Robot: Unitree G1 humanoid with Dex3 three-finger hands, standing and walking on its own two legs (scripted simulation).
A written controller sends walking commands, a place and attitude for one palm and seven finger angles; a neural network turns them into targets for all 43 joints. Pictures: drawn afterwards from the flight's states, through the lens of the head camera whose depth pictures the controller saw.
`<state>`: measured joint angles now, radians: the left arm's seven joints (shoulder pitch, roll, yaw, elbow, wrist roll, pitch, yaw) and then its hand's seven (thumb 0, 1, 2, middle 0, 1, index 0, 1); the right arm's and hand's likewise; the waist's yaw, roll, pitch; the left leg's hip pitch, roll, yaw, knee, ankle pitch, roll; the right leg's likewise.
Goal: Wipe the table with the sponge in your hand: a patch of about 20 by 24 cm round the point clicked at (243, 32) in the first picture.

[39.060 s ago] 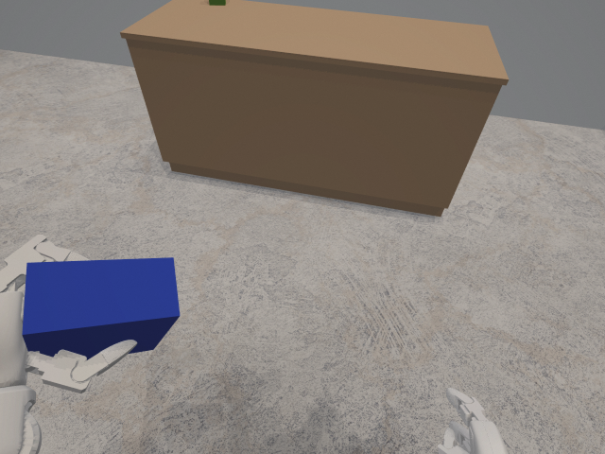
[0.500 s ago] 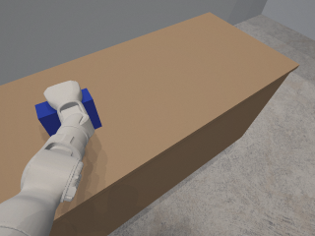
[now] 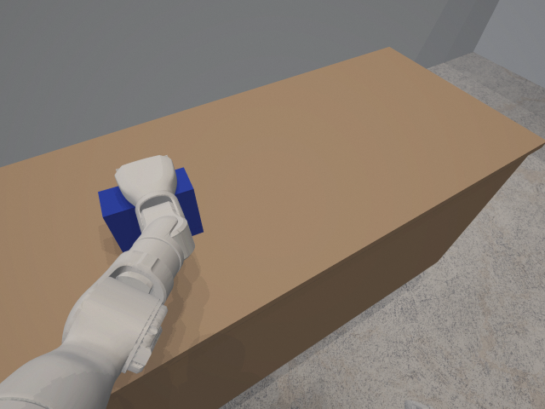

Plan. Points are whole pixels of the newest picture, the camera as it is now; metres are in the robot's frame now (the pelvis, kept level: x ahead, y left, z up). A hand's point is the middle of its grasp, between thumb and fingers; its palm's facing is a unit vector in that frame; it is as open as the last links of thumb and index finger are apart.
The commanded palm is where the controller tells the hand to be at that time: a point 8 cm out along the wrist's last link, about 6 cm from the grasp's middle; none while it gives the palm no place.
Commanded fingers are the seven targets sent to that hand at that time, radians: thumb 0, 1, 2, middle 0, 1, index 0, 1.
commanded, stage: wipe back along the third lane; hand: left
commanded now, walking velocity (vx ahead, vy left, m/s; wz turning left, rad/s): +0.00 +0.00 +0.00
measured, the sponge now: (157, 220) +0.43 +0.22 -0.01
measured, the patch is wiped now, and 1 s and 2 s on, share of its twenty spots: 1.00 1.00 1.00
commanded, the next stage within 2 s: slide back across to the middle lane in 1.30 s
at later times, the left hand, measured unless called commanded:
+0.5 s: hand (171, 224) +0.39 +0.17 +0.04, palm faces -0.03 -0.02 -1.00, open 10.0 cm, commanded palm +0.35 +0.15 +0.07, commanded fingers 0.00 0.10 1.30 -1.20 -1.60 -1.20 -1.60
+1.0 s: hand (181, 252) +0.34 +0.15 +0.04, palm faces -0.04 -0.03 -1.00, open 10.0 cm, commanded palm +0.30 +0.13 +0.07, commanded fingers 0.00 0.10 1.30 -1.20 -1.60 -1.20 -1.60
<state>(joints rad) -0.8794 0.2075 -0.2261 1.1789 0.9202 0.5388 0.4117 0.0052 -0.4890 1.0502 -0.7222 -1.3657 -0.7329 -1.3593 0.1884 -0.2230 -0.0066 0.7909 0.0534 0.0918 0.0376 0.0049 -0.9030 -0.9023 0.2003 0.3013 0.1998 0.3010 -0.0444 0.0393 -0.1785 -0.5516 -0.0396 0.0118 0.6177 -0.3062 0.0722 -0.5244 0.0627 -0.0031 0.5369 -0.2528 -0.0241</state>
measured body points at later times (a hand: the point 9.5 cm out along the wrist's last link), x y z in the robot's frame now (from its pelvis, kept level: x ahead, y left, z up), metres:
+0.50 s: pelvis +0.01 -0.01 +0.01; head +0.01 -0.01 +0.46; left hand +0.39 +0.17 +0.09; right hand +0.20 -0.22 -0.10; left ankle -0.01 +0.07 -0.73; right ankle +0.00 -0.11 -0.73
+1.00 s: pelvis -0.01 -0.04 +0.01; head -0.03 -0.06 +0.46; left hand +0.34 +0.15 +0.09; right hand +0.20 -0.26 -0.09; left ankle -0.01 +0.07 -0.73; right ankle +0.00 -0.11 -0.73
